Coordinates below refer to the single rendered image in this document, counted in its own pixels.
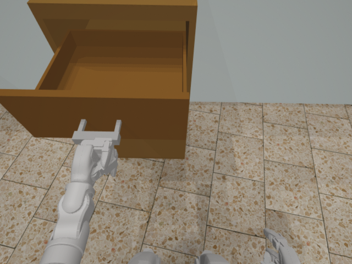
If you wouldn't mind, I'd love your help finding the drawer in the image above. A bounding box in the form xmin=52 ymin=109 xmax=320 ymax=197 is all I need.
xmin=0 ymin=29 xmax=189 ymax=140

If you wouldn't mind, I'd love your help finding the left robot thigh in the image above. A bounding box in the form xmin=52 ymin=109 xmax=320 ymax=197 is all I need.
xmin=127 ymin=251 xmax=161 ymax=264

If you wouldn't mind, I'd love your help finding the handle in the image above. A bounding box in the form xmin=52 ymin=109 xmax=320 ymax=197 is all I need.
xmin=72 ymin=119 xmax=122 ymax=145

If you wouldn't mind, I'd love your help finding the right robot shin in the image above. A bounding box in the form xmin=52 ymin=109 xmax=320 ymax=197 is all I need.
xmin=201 ymin=250 xmax=212 ymax=255

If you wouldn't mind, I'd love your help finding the right robot hand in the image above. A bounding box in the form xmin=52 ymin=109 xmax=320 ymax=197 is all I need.
xmin=261 ymin=228 xmax=301 ymax=264

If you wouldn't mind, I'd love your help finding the left robot forearm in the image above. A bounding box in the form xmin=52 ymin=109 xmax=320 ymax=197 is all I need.
xmin=39 ymin=181 xmax=95 ymax=264

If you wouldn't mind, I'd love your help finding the left robot hand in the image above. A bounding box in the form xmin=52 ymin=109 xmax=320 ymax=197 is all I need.
xmin=71 ymin=137 xmax=118 ymax=187

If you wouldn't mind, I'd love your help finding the cabinet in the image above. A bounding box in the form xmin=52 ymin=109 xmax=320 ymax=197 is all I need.
xmin=27 ymin=0 xmax=197 ymax=159

